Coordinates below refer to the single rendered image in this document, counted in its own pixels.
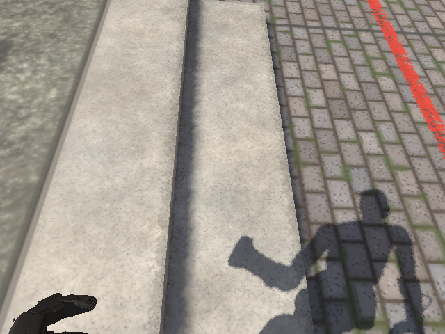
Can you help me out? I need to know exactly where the left robot hand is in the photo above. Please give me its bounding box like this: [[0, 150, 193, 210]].
[[8, 293, 97, 334]]

